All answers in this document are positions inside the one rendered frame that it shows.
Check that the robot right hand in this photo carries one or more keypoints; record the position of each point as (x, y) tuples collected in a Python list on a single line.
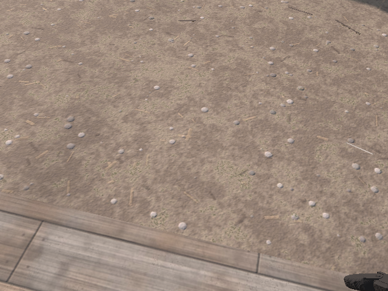
[(367, 282)]

